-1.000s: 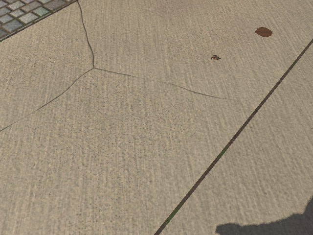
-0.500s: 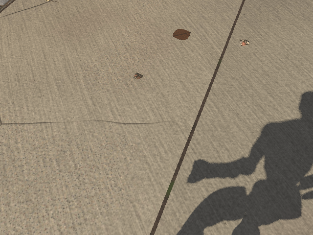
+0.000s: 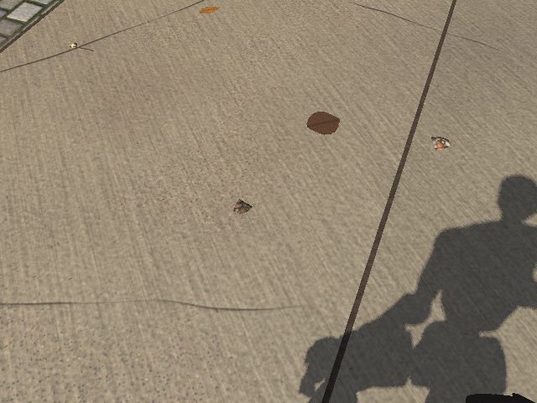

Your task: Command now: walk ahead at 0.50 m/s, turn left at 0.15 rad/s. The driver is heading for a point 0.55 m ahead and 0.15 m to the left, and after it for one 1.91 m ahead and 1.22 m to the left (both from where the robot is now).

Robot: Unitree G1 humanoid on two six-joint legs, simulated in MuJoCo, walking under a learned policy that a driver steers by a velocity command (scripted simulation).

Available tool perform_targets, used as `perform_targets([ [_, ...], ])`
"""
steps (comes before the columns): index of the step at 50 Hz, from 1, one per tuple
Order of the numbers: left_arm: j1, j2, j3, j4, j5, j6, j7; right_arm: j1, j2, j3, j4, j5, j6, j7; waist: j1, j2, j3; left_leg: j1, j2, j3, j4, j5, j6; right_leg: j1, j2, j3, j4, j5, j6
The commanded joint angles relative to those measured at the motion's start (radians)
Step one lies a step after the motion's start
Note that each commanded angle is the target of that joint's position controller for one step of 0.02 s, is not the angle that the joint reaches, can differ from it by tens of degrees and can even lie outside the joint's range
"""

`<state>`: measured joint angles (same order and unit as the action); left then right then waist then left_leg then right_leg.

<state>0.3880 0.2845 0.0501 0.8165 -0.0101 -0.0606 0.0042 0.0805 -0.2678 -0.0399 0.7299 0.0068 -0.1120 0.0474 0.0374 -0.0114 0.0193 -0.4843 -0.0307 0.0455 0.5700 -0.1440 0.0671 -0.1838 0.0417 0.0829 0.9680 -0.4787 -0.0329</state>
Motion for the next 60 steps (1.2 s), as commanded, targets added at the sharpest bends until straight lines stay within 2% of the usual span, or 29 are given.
perform_targets([
  [1, -0.092, 0.132, 0.016, -0.135, -0.018, -0.058, -0.01, 0.219, -0.148, -0.045, -0.004, 0.01, 0.017, -0.013, -0.119, 0.087, -0.155, 0.62, 0.326, -0.576, -0.286, -0.16, 0.216, -0.596, -0.082, 0.025, 0.354, 0.071, -0.003],
  [2, -0.13, 0.122, 0.018, -0.143, 0.001, -0.061, -0.007, 0.173, -0.132, -0.038, -0.014, 0.001, 0.021, -0.012, -0.087, 0.031, -0.074, 0.468, 0.289, -0.496, -0.314, -0.067, 0.207, -0.563, -0.112, 0.007, 0.278, 0.126, 0.001],
  [3, -0.116, 0.116, 0.023, -0.145, 0.014, -0.057, -0.003, 0.152, -0.115, -0.031, -0.023, -0.01, 0.019, -0.012, -0.05, 0.041, -0.055, 0.379, 0.255, -0.447, -0.34, 0.017, 0.198, -0.495, -0.14, 0.013, 0.214, 0.167, 0.004],
  [7, -0.108, 0.069, 0.015, -0.158, 0.027, -0.033, 0.011, 0.161, -0.14, -0.042, -0.019, 0.003, 0.011, -0.023, -0.015, 0.082, -0.043, 0.25, 0.2, -0.326, -0.394, 0.176, 0.219, -0.428, -0.141, -0.019, 0.039, 0.234, 0.056],
  [12, -0.307, 0.036, 0.001, -0.206, 0.017, -0.044, 0.004, 0.243, -0.172, -0.055, 0.002, 0.018, 0.029, -0.048, -0.084, 0.085, -0.016, 0.225, 0.147, -0.266, -0.372, 0.128, 0.162, -0.373, -0.09, -0.025, -0.31, 0.514, 0.083],
  [15, -0.393, 0.049, 0.004, -0.229, 0.004, -0.057, -0.011, 0.3, -0.176, -0.057, 0.013, 0.024, 0.044, -0.054, -0.116, 0.096, -0.015, 0.264, 0.166, -0.319, -0.323, 0.076, 0.153, -0.331, -0.057, -0.02, -0.412, 0.539, 0.085],
  [18, -0.396, 0.088, 0.021, -0.239, -0.002, -0.072, -0.021, 0.304, -0.18, -0.061, 0.008, 0.023, 0.057, -0.061, -0.095, 0.119, -0.024, 0.326, 0.194, -0.411, -0.245, 0.03, 0.128, -0.266, -0.045, -0.002, -0.49, 0.45, 0.062],
  [20, -0.281, 0.115, 0.039, -0.211, -0.001, -0.08, -0.016, 0.28, -0.156, -0.055, -0.005, 0.019, 0.063, -0.062, -0.026, 0.13, -0.066, 0.307, 0.156, -0.419, -0.139, 0.057, 0.09, -0.09, -0.048, -0.023, -0.556, 0.415, 0.02],
  [21, -0.159, 0.156, 0.055, -0.195, 0.014, -0.084, -0.008, 0.265, -0.109, -0.038, -0.022, 0.011, 0.059, -0.059, 0.035, 0.093, -0.165, 0.229, 0.1, -0.37, 0.045, 0.042, 0.055, 0.119, -0.144, 0.052, -0.539, 0.398, -0.033],
  [22, -0.022, 0.243, 0.078, -0.181, 0.033, -0.077, 0.002, 0.33, -0.034, -0.016, -0.053, 0.01, 0.048, -0.058, 0.053, -0.117, -0.32, -0.058, -0.023, -0.228, 0.381, -0.192, -0.011, 0.483, -0.37, 0.345, -0.536, 0.338, -0.149],
  [23, 0.032, 0.232, 0.08, -0.149, 0.019, -0.061, -0.008, 0.384, -0.058, -0.012, -0.074, 0.027, 0.039, -0.057, 0.035, -0.332, -0.366, -0.28, -0.02, -0.188, 0.604, -0.466, -0.032, 0.563, -0.494, 0.667, -0.622, 0.138, -0.236],
  [24, -0.011, 0.147, 0.058, -0.163, 0.013, -0.058, -0.007, 0.334, -0.149, -0.036, -0.058, 0.036, 0.044, -0.058, 0.049, -0.189, -0.236, -0.345, 0.036, -0.217, 0.704, -0.387, -0.039, 0.458, -0.454, 0.588, -0.649, 0.046, -0.205],
  [25, -0.056, 0.11, 0.045, -0.167, 0.013, -0.053, -0.005, 0.258, -0.162, -0.043, -0.07, 0.028, 0.051, -0.056, 0.048, -0.11, -0.141, -0.345, 0.068, -0.187, 0.719, -0.302, -0.045, 0.34, -0.411, 0.435, -0.661, 0.11, -0.171],
  [26, -0.106, 0.087, 0.036, -0.164, 0.016, -0.049, -0.006, 0.226, -0.149, -0.044, -0.08, 0.019, 0.057, -0.053, 0.024, -0.072, -0.08, -0.314, 0.094, -0.175, 0.686, -0.237, -0.052, 0.23, -0.364, 0.33, -0.692, 0.204, -0.157],
  [28, -0.16, 0.068, 0.029, -0.153, 0.022, -0.05, -0.008, 0.218, -0.116, -0.047, -0.091, 0.021, 0.072, -0.044, -0.018, -0.112, -0.019, -0.245, 0.135, -0.162, 0.63, -0.174, -0.059, 0.093, -0.31, 0.188, -0.753, 0.31, -0.142],
  [33, -0.154, 0.116, 0.05, -0.104, 0.019, -0.063, -0.005, 0.152, -0.07, -0.036, -0.127, 0.012, 0.09, -0.036, -0.026, -0.066, 0.001, -0.265, 0.15, -0.144, 0.485, -0.034, -0.087, 0.073, -0.313, 0.001, -0.81, 0.515, -0.167],
  [38, -0.162, 0.16, 0.057, -0.072, 0.01, -0.035, 0.014, 0.019, -0.047, -0.027, -0.164, 0.002, 0.075, -0.004, 0.008, -0.058, 0.023, -0.133, 0.106, -0.04, 0.171, 0.171, -0.072, 0.069, -0.269, -0.195, -0.742, 0.768, -0.112],
  [42, -0.16, 0.208, 0.073, -0.061, -0.024, -0.014, 0.024, 0.019, -0.098, -0.053, -0.195, 0.001, 0.085, 0.017, -0.019, -0.096, -0.025, -0.027, 0.053, 0.007, 0.066, 0.061, -0.018, 0.16, -0.3, -0.223, -0.598, 0.94, -0.072],
  [44, -0.178, 0.203, 0.075, -0.069, -0.038, -0.003, 0.028, 0.201, -0.163, -0.092, -0.151, -0.004, 0.089, 0.01, -0.121, -0.065, -0.115, 0.207, -0.021, 0.04, -0.05, 0.109, 0.038, 0.134, -0.256, -0.259, -0.331, 1.005, -0.028],
  [45, -0.134, 0.167, 0.061, -0.076, -0.013, -0.006, 0.024, 0.295, -0.232, -0.118, -0.136, -0.003, 0.095, -0.013, -0.159, 0.044, -0.177, 0.433, 0.035, -0.064, -0.079, 0.397, 0.084, -0.038, -0.195, -0.273, -0.07, 0.747, 0.031],
  [46, -0.019, 0.036, 0.021, -0.103, 0.061, -0.012, 0.008, 0.259, -0.334, -0.121, -0.162, -0.013, 0.1, -0.036, -0.034, 0.335, -0.263, 0.729, 0.302, -0.433, 0.034, 0.908, 0.237, -0.407, -0.048, -0.237, 0.309, -0.229, 0.099],
  [47, 0.009, 0.111, 0.018, -0.101, 0.031, -0.022, -0.005, 0.251, -0.308, -0.106, -0.215, -0.023, 0.09, -0.024, -0.083, 0.256, -0.518, 0.794, 0.429, -0.738, -0.095, 0.662, 0.38, -0.467, -0.005, -0.003, 0.48, -0.261, 0.099],
  [48, -0.117, 0.174, 0.035, -0.115, -0.005, -0.017, -0.006, 0.214, -0.245, -0.093, -0.218, -0.018, 0.085, -0.014, -0.117, 0.119, -0.424, 0.71, 0.364, -0.631, -0.149, 0.495, 0.327, -0.512, -0.047, 0.027, 0.474, -0.141, 0.083],
  [49, -0.17, 0.161, 0.031, -0.135, -0.004, -0.009, 0.004, 0.165, -0.21, -0.083, -0.207, 0.002, 0.085, -0.017, -0.09, 0.064, -0.293, 0.582, 0.311, -0.539, -0.17, 0.374, 0.271, -0.546, -0.074, 0.008, 0.399, -0.049, 0.077],
  [50, -0.183, 0.152, 0.03, -0.125, 0.011, 0.003, 0.018, 0.127, -0.182, -0.073, -0.209, 0.011, 0.089, -0.023, -0.064, 0.024, -0.213, 0.455, 0.271, -0.484, -0.191, 0.327, 0.234, -0.522, -0.103, 0.008, 0.334, 0.002, 0.083],
  [52, -0.163, 0.158, 0.035, -0.125, 0.02, 0.027, 0.027, 0.075, -0.182, -0.071, -0.219, -0.011, 0.098, -0.033, -0.01, 0.065, -0.165, 0.259, 0.226, -0.43, -0.231, 0.324, 0.212, -0.398, -0.107, 0.008, 0.24, 0.051, 0.083],
  [54, -0.148, 0.128, 0.028, -0.116, 0.026, 0.034, 0.033, 0.067, -0.19, -0.075, -0.214, -0.02, 0.098, -0.042, 0.002, 0.081, -0.175, 0.203, 0.2, -0.389, -0.229, 0.402, 0.21, -0.35, -0.085, -0.008, 0.151, 0.071, 0.094],
  [56, -0.174, 0.109, 0.021, -0.121, 0.028, 0.039, 0.037, 0.081, -0.202, -0.08, -0.205, -0.012, 0.104, -0.056, -0.007, 0.081, -0.191, 0.202, 0.189, -0.389, -0.221, 0.379, 0.206, -0.349, -0.069, -0.001, 0.069, 0.103, 0.109],
  [60, -0.243, 0.099, 0.017, -0.14, 0.02, 0.052, 0.033, 0.068, -0.2, -0.081, -0.211, -0.001, 0.13, -0.077, -0.028, 0.115, -0.168, 0.168, 0.15, -0.437, -0.243, 0.03, 0.165, -0.33, -0.046, 0.02, -0.07, 0.188, 0.115],
])
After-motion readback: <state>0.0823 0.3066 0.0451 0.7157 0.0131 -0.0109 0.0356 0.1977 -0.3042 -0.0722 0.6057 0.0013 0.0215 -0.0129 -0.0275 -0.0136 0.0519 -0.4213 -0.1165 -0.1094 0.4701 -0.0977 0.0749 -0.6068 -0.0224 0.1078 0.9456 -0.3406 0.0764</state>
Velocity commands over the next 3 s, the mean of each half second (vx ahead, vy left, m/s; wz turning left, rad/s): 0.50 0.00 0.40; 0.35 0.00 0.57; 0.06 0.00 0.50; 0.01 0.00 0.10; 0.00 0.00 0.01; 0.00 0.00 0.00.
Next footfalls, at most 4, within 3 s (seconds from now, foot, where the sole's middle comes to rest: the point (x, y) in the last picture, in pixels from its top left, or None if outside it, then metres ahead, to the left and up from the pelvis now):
0.42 right None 0.41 -0.11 -0.76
0.90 left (194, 362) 0.55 0.23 -0.76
1.38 right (267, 317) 0.67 0.06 -0.76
1.70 left None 0.45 0.20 -0.76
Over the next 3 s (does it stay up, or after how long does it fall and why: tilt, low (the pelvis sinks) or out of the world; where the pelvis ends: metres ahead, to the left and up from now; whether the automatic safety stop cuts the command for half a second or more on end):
stays up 0.53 0.11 0.02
